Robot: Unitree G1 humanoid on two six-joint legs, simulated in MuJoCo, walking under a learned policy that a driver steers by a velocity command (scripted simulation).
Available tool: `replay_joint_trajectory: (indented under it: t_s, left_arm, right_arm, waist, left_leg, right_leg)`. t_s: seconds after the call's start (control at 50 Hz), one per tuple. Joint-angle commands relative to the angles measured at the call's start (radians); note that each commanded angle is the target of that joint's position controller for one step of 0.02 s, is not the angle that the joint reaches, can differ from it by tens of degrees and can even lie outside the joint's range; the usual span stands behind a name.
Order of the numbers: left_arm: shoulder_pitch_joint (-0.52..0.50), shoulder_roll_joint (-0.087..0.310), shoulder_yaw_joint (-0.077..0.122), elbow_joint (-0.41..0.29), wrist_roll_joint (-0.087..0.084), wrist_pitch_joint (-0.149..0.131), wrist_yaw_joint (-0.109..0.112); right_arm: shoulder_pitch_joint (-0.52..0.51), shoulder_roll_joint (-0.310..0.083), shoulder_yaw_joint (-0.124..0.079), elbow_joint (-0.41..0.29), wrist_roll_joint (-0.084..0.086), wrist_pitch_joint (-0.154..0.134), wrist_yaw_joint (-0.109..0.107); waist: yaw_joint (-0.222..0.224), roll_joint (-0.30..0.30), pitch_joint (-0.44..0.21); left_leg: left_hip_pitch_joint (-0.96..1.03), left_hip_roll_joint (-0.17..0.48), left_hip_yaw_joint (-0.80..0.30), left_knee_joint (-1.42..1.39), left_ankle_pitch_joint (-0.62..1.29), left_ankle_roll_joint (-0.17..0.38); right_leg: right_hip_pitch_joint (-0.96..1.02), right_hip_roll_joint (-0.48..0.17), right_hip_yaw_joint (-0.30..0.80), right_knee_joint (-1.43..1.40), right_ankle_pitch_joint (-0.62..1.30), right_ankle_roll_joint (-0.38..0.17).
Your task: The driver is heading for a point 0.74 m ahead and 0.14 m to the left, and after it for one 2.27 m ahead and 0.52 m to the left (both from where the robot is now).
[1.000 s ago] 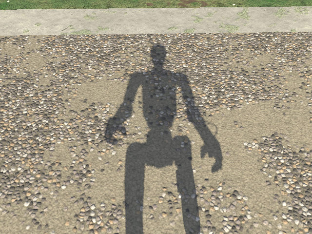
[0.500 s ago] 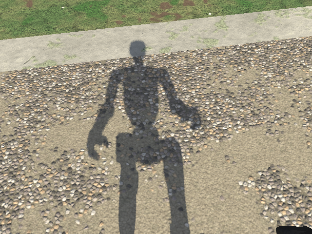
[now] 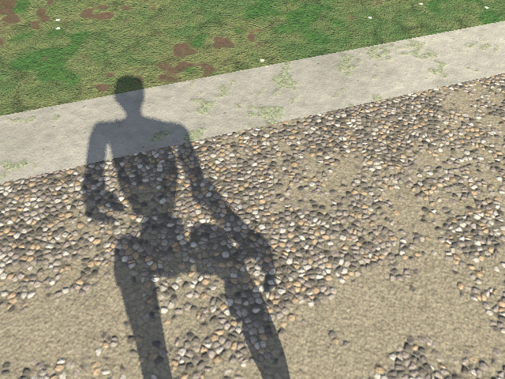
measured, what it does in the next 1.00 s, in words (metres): walks ahead, turning left: right foot, then left foot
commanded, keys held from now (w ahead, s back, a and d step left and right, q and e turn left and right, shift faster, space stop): w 0.12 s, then w+q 0.82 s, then no key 0.06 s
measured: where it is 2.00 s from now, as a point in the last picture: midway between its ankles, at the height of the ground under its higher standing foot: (189, 301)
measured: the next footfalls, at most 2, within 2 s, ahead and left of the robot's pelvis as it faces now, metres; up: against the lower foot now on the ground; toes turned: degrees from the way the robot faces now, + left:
right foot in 0.14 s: +0.27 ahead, -0.14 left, +0.00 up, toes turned -1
left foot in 0.70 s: +0.52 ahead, +0.14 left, +0.00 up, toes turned +19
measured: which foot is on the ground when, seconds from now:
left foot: down 0.00-0.16, up 0.18-0.68, down 0.70-1.00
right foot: up 0.00-0.12, down 0.14-0.68, up 0.70-1.00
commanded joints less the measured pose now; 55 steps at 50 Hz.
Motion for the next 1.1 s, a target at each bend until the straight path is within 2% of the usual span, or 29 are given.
replay_joint_trajectory:
  t_s: [0.02, 0.1, 0.12, 0.14, 0.16, 0.18, 0.2, 0.22, 0.24, 0.26, 0.3, 0.36, 0.48, 0.58, 0.64, 0.66, 0.68, 0.7, 0.72, 0.74, 0.76, 0.78, 0.8, 0.82, 0.88, 0.92, 1.0, 1.06, 1.1]
  left_arm:
    - [-0.137, 0.048, 0.007, -0.102, -0.008, -0.024, -0.016]
    - [-0.114, 0.086, 0.019, -0.110, -0.006, -0.033, -0.031]
    - [-0.027, 0.110, 0.033, -0.087, -0.002, -0.034, -0.028]
    - [0.120, 0.158, 0.057, -0.045, 0.004, -0.034, -0.019]
    - [0.312, 0.235, 0.077, -0.016, 0.018, -0.030, -0.005]
    - [0.328, 0.274, 0.082, 0.001, 0.015, -0.025, -0.010]
    - [0.327, 0.174, 0.059, -0.007, 0.008, -0.022, -0.008]
    - [0.264, 0.146, 0.047, -0.006, 0.006, -0.022, -0.003]
    - [0.197, 0.130, 0.039, -0.007, 0.011, -0.024, -0.003]
    - [0.149, 0.102, 0.033, -0.006, 0.015, -0.029, -0.006]
    - [0.107, 0.080, 0.031, 0.007, 0.022, -0.046, -0.008]
    - [0.099, 0.100, 0.041, 0.039, 0.024, -0.060, -0.002]
    - [0.131, 0.140, 0.051, 0.082, 0.022, -0.047, 0.020]
    - [0.207, 0.175, 0.066, 0.129, -0.001, -0.012, 0.027]
    - [0.180, 0.214, 0.077, 0.125, -0.012, 0.011, 0.036]
    - [0.166, 0.225, 0.080, 0.121, -0.014, 0.021, 0.040]
    - [0.148, 0.220, 0.075, 0.116, -0.018, 0.026, 0.044]
    - [0.169, 0.176, 0.057, 0.098, 0.006, 0.017, 0.045]
    - [0.266, 0.029, 0.010, 0.046, 0.034, -0.015, 0.026]
    - [0.146, 0.118, 0.023, 0.037, -0.008, -0.055, 0.011]
    - [0.059, 0.155, 0.033, 0.008, -0.040, -0.075, 0.004]
    - [0.049, 0.143, 0.029, 0.011, -0.026, -0.085, 0.010]
    - [0.051, 0.149, 0.036, 0.022, 0.003, -0.083, 0.017]
    - [0.072, 0.155, 0.042, 0.027, 0.012, -0.072, 0.017]
    - [0.078, 0.122, 0.039, 0.019, 0.024, -0.040, 0.018]
    - [0.005, 0.101, 0.030, -0.007, 0.026, -0.032, 0.020]
    - [-0.115, 0.069, 0.014, -0.034, 0.023, -0.042, 0.004]
    - [-0.147, 0.086, 0.019, -0.048, 0.020, -0.051, -0.011]
    - [-0.119, 0.113, 0.029, -0.042, 0.026, -0.058, -0.017]
  right_arm:
    - [0.035, -0.177, -0.041, -0.026, 0.007, 0.001, -0.008]
    - [0.031, -0.203, -0.051, -0.006, 0.010, 0.023, -0.018]
    - [0.009, -0.210, -0.053, -0.009, 0.012, 0.028, -0.020]
    - [0.009, -0.187, -0.043, -0.013, 0.008, 0.030, -0.021]
    - [0.007, -0.129, -0.018, -0.043, -0.019, 0.025, -0.022]
    - [0.145, -0.023, 0.013, -0.045, -0.006, 0.006, -0.014]
    - [0.068, -0.141, -0.015, -0.032, 0.018, -0.006, -0.009]
    - [-0.026, -0.178, -0.030, -0.064, 0.035, -0.013, -0.006]
    - [-0.070, -0.164, -0.029, -0.072, 0.029, -0.012, -0.010]
    - [-0.083, -0.154, -0.034, -0.071, 0.016, -0.005, -0.012]
    - [-0.030, -0.114, -0.034, -0.054, 0.020, 0.022, -0.013]
    - [-0.059, -0.083, -0.034, -0.069, 0.016, 0.048, -0.018]
    - [-0.221, -0.055, -0.023, -0.122, 0.007, 0.037, 0.010]
    - [-0.354, -0.051, -0.017, -0.201, 0.007, 0.037, 0.039]
    - [-0.303, -0.091, -0.038, -0.220, 0.007, 0.044, 0.049]
    - [-0.213, -0.122, -0.057, -0.203, 0.010, 0.047, 0.048]
    - [-0.057, -0.173, -0.088, -0.165, 0.012, 0.049, 0.038]
    - [0.089, -0.266, -0.122, -0.134, 0.013, 0.059, 0.015]
    - [0.039, -0.353, -0.128, -0.148, 0.018, 0.048, 0.013]
    - [0.068, -0.261, -0.102, -0.171, 0.010, 0.035, 0.019]
    - [0.029, -0.211, -0.088, -0.166, 0.002, 0.022, 0.020]
    - [-0.033, -0.185, -0.080, -0.174, 0.006, 0.016, 0.019]
    - [-0.097, -0.151, -0.070, -0.187, 0.004, 0.016, 0.016]
    - [-0.130, -0.131, -0.061, -0.206, -0.009, 0.016, 0.011]
    - [-0.126, -0.154, -0.066, -0.212, -0.004, 0.011, -0.003]
    - [-0.096, -0.180, -0.074, -0.202, -0.001, 0.012, -0.017]
    - [-0.047, -0.175, -0.072, -0.176, 0.000, 0.030, -0.033]
    - [0.000, -0.159, -0.066, -0.147, 0.002, 0.042, -0.039]
    - [-0.008, -0.149, -0.063, -0.143, -0.004, 0.048, -0.045]
  waist:
    - [-0.012, 0.103, 0.044]
    - [0.038, 0.128, 0.018]
    - [0.094, 0.132, -0.037]
    - [0.162, 0.113, -0.138]
    - [0.229, -0.010, -0.303]
    - [0.155, -0.265, -0.421]
    - [0.207, -0.134, -0.353]
    - [0.198, -0.092, -0.205]
    - [0.164, -0.029, -0.130]
    - [0.135, -0.025, -0.073]
    - [0.086, -0.060, -0.051]
    - [0.069, -0.031, -0.003]
    - [0.119, -0.002, 0.044]
    - [0.161, 0.007, 0.082]
    - [0.102, -0.039, 0.017]
    - [0.047, -0.049, -0.038]
    - [-0.040, -0.028, -0.118]
    - [-0.089, 0.099, -0.210]
    - [0.049, 0.320, -0.300]
    - [-0.037, 0.186, -0.372]
    - [-0.040, 0.145, -0.226]
    - [0.007, 0.064, -0.147]
    - [0.047, 0.048, -0.093]
    - [0.080, 0.070, -0.081]
    - [0.103, 0.071, -0.059]
    - [0.084, 0.077, -0.030]
    - [0.028, 0.123, -0.020]
    - [0.010, 0.138, -0.036]
    - [0.030, 0.149, -0.052]
  left_leg:
    - [-0.007, 0.274, -0.132, -0.054, 0.286, 0.141]
    - [0.099, 0.314, -0.140, 0.058, 0.496, 0.110]
    - [0.090, 0.291, -0.113, 0.158, 0.657, 0.093]
    - [0.006, 0.240, -0.085, 0.336, 0.690, 0.065]
    - [-0.221, 0.172, -0.050, 0.656, 0.374, 0.028]
    - [-0.590, 0.011, -0.071, 0.960, -0.338, -0.021]
    - [-0.691, 0.060, -0.175, 1.055, -0.351, -0.015]
    - [-0.735, 0.100, -0.155, 1.055, -0.255, -0.011]
    - [-0.699, 0.143, -0.132, 1.014, -0.169, -0.018]
    - [-0.668, 0.168, -0.130, 0.968, -0.114, -0.026]
    - [-0.574, 0.196, -0.134, 0.936, -0.053, -0.040]
    - [-0.618, 0.203, -0.143, 0.882, 0.026, -0.061]
    - [-0.633, 0.184, -0.076, 0.562, 0.299, -0.058]
    - [-0.685, 0.164, -0.011, 0.424, 0.221, -0.013]
    - [-0.552, 0.085, 0.069, 0.413, 0.069, 0.041]
    - [-0.432, 0.043, 0.094, 0.408, 0.033, 0.066]
    - [-0.203, 0.000, 0.093, 0.340, 0.089, 0.103]
    - [0.099, 0.123, -0.130, 0.309, 0.103, 0.164]
    - [0.402, 0.358, -0.710, 0.195, -0.063, 0.363]
    - [0.435, 0.391, -0.836, 0.071, -0.154, 0.363]
    - [0.334, 0.365, -0.689, 0.057, -0.081, 0.312]
    - [0.186, 0.320, -0.569, 0.062, 0.021, 0.275]
    - [0.054, 0.280, -0.473, 0.053, 0.134, 0.252]
    - [-0.030, 0.256, -0.426, 0.032, 0.214, 0.245]
    - [-0.147, 0.223, -0.345, -0.004, 0.344, 0.251]
    - [-0.186, 0.194, -0.300, -0.010, 0.357, 0.231]
    - [-0.231, 0.128, -0.209, 0.048, 0.424, 0.149]
    - [-0.152, 0.159, -0.255, 0.119, 0.423, 0.122]
    - [-0.072, 0.189, -0.302, 0.201, 0.461, 0.108]
  right_leg:
    - [0.023, 0.033, -0.031, -0.083, 0.037, -0.011]
    - [0.104, 0.068, -0.046, -0.148, -0.101, -0.064]
    - [0.238, 0.097, -0.076, -0.177, -0.099, -0.087]
    - [0.482, 0.086, -0.065, -0.177, -0.062, -0.122]
    - [0.809, -0.121, 0.159, -0.131, -0.011, -0.190]
    - [1.087, -0.324, 0.592, -0.232, -0.218, -0.329]
    - [1.023, -0.297, 0.601, -0.294, -0.357, -0.289]
    - [0.889, -0.267, 0.447, -0.324, -0.329, -0.248]
    - [0.752, -0.226, 0.343, -0.360, -0.249, -0.227]
    - [0.651, -0.192, 0.262, -0.399, -0.191, -0.217]
    - [0.539, -0.159, 0.155, -0.466, -0.130, -0.210]
    - [0.491, -0.159, 0.036, -0.514, -0.026, -0.215]
    - [0.546, -0.127, -0.158, -0.533, 0.047, -0.178]
    - [0.725, -0.187, -0.210, -0.469, 0.140, -0.161]
    - [0.783, -0.194, -0.249, -0.298, 0.556, -0.127]
    - [0.770, -0.183, -0.263, -0.161, 0.680, -0.112]
    - [0.684, -0.144, -0.287, 0.048, 0.654, -0.080]
    - [0.434, -0.093, -0.290, 0.362, 0.308, -0.031]
    - [-0.007, 0.129, -0.153, 0.685, -0.617, 0.026]
    - [-0.117, 0.117, 0.047, 0.761, -0.628, 0.004]
    - [-0.183, 0.071, 0.044, 0.728, -0.530, -0.022]
    - [-0.141, 0.026, 0.041, 0.639, -0.443, -0.032]
    - [-0.073, -0.001, 0.037, 0.554, -0.397, -0.024]
    - [-0.003, -0.018, 0.044, 0.516, -0.362, -0.016]
    - [0.045, -0.011, 0.017, 0.394, -0.301, 0.030]
    - [0.032, 0.008, 0.005, 0.256, -0.189, 0.056]
    - [0.153, 0.083, -0.032, -0.037, 0.082, 0.056]
    - [0.180, 0.105, -0.014, -0.120, 0.125, 0.025]
    - [0.189, 0.104, 0.002, -0.155, 0.064, -0.007]
Keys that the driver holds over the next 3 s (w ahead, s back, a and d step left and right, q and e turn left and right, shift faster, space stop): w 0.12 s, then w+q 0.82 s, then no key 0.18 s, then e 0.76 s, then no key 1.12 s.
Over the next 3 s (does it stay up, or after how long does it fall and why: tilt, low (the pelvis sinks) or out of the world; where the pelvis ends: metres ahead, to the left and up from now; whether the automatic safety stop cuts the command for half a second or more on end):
stays up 0.72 0.12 -0.01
